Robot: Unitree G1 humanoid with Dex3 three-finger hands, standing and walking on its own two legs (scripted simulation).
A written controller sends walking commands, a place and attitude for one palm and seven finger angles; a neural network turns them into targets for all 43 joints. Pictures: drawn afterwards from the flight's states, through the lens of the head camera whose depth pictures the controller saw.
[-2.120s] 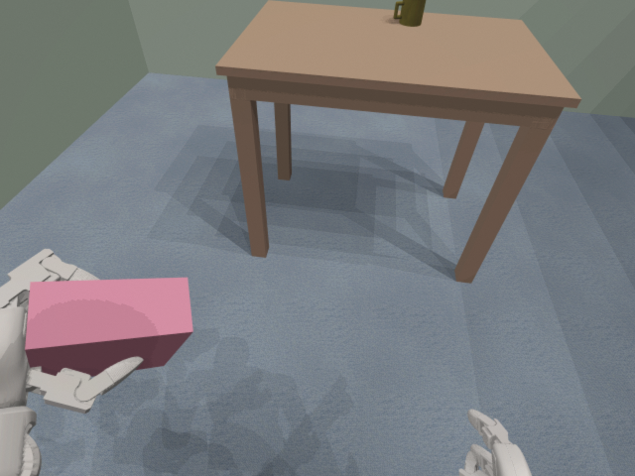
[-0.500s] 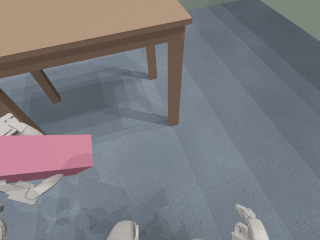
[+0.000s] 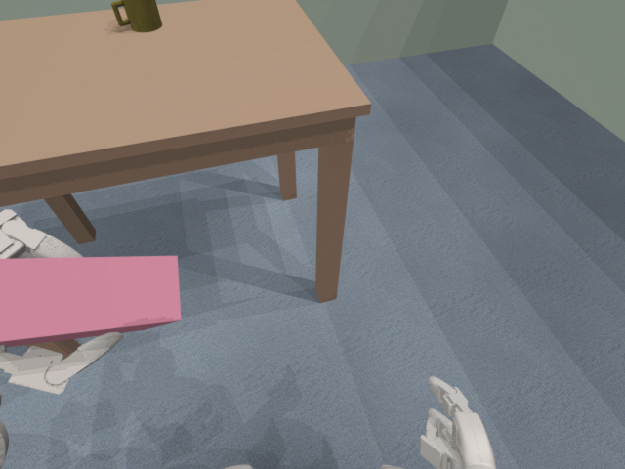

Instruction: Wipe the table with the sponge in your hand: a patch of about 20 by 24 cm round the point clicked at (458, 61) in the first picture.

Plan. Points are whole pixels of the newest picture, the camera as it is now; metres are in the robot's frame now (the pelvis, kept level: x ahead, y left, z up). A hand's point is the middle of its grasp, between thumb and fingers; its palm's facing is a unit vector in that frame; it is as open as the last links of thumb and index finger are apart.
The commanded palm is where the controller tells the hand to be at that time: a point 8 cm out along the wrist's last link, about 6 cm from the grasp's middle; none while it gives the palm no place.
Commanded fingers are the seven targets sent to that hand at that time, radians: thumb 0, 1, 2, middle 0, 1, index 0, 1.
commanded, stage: take the last steps up to it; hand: left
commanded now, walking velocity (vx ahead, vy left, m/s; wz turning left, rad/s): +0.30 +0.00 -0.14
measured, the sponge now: (111, 301) +0.23 +0.20 +0.18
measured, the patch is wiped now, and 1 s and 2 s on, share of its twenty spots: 0.00 0.00 0.00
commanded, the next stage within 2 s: come to a stop and stand still in 1.28 s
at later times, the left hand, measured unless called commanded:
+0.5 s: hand (180, 176) +0.38 +0.18 +0.19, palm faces +0.36 -0.83 -0.42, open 9.7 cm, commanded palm +0.31 +0.22 +0.19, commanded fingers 0.00 0.10 1.30 -1.20 -1.60 -1.20 -1.60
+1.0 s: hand (262, 123) +0.48 +0.10 +0.19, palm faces +0.34 -0.79 -0.51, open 9.7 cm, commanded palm +0.43 +0.16 +0.19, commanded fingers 0.00 0.10 1.30 -1.20 -1.60 -1.20 -1.60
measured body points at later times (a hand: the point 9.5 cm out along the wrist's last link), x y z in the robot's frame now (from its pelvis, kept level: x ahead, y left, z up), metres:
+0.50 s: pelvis +0.14 -0.05 +0.00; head +0.15 -0.04 +0.45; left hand +0.35 +0.22 +0.21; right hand +0.31 -0.31 -0.07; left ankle +0.18 +0.06 -0.72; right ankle +0.06 -0.13 -0.67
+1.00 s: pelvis +0.26 -0.12 +0.02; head +0.30 -0.14 +0.46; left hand +0.46 +0.14 +0.22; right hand +0.41 -0.38 -0.09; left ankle +0.31 +0.03 -0.68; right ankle +0.23 -0.20 -0.72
